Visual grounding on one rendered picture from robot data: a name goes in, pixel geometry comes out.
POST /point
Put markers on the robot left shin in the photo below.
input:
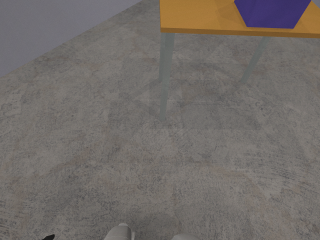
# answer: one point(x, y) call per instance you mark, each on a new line
point(123, 224)

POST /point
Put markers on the carton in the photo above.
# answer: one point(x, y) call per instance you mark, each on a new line
point(282, 14)

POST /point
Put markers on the table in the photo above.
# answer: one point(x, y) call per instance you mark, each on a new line
point(219, 17)

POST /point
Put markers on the left robot thigh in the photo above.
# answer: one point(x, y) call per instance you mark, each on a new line
point(120, 232)

